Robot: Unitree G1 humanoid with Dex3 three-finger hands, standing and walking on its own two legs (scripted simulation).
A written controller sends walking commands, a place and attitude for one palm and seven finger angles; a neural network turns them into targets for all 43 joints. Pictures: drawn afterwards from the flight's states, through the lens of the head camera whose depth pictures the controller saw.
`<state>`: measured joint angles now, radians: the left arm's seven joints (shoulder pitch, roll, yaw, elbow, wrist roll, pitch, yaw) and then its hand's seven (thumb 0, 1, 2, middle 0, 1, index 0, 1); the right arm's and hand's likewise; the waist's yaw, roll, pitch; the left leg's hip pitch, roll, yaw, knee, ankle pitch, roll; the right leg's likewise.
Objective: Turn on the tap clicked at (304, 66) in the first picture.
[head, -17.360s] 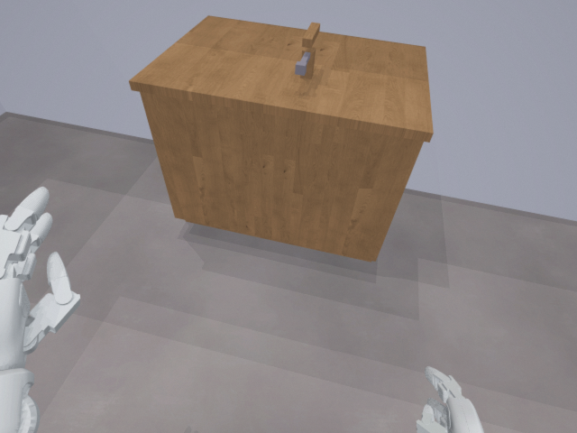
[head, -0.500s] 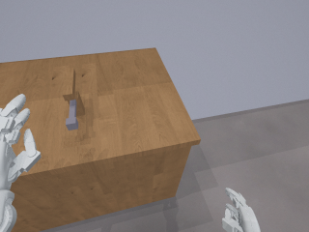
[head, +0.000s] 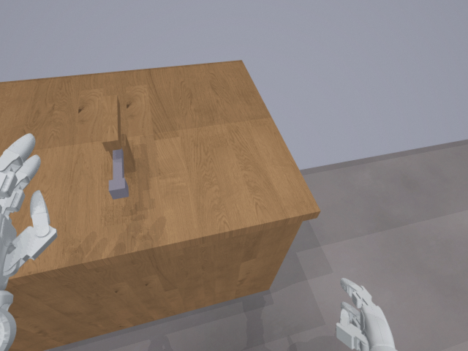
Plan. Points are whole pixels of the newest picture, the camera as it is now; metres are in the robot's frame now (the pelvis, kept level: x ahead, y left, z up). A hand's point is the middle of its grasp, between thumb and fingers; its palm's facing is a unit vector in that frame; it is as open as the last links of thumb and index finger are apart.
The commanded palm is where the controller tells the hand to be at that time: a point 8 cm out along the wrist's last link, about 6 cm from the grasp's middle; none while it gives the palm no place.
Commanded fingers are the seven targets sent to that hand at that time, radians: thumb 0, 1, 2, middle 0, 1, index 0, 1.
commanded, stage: come to a stop and stand still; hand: left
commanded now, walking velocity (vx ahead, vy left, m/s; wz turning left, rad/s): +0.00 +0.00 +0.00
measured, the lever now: (118, 188) +0.37 +0.25 +0.03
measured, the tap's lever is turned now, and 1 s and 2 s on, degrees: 0 0 0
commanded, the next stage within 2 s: look again from close up in 0.02 s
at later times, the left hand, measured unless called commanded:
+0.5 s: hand (102, 224) +0.25 +0.21 +0.12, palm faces +0.18 -0.89 -0.42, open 7.4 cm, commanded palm +0.19 +0.25 +0.17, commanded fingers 0.00 0.90 0.90 -0.20 -0.30 -0.20 -0.30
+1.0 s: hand (83, 213) +0.26 +0.24 +0.13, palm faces +0.27 -0.89 -0.36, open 7.4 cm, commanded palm +0.21 +0.27 +0.17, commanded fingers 0.00 0.90 0.90 -0.20 -0.30 -0.20 -0.30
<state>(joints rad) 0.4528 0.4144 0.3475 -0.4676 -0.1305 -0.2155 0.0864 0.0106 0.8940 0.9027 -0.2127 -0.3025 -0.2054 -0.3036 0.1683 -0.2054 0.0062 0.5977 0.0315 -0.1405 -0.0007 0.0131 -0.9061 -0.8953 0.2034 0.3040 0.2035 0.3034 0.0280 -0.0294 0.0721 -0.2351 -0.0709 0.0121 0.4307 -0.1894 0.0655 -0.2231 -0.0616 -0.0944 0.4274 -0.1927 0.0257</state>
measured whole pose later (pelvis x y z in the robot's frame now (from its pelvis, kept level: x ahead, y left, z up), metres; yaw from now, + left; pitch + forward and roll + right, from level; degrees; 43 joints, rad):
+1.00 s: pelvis +0.03 +0.01 +0.00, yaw -4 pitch +0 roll -1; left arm 0.46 0.36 0.32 -0.42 -0.05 -0.22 0.08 0.01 0.89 0.90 -0.22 -0.30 -0.21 -0.30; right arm 0.21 -0.18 0.02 0.56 0.01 -0.14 -0.02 0.01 -0.91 -0.90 0.20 0.30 0.20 0.30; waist 0.03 -0.04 0.05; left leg -0.21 -0.04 0.07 0.49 -0.28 0.08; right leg -0.22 -0.03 -0.03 0.46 -0.24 0.03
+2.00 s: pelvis +0.01 +0.00 +0.00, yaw -3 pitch +0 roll -2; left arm 0.30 0.45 0.40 -0.43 0.02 -0.25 0.07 0.01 0.89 0.90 -0.22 -0.30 -0.21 -0.30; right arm 0.22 -0.20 0.01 0.58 -0.01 -0.15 -0.03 0.01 -0.91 -0.90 0.20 0.30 0.20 0.30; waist 0.05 -0.03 0.07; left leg -0.24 -0.02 0.05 0.47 -0.23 0.06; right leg -0.21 -0.01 -0.06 0.38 -0.17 0.02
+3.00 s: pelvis +0.02 +0.01 +0.00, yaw -4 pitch -1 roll -2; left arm 0.41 0.35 0.35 -0.44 -0.05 -0.23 0.10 0.01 0.89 0.90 -0.21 -0.30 -0.21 -0.30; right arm 0.20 -0.19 0.02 0.58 0.00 -0.12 -0.03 0.01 -0.91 -0.90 0.20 0.30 0.20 0.30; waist 0.03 -0.02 0.05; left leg -0.20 -0.03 0.07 0.45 -0.24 0.07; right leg -0.18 -0.02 -0.04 0.37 -0.18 0.03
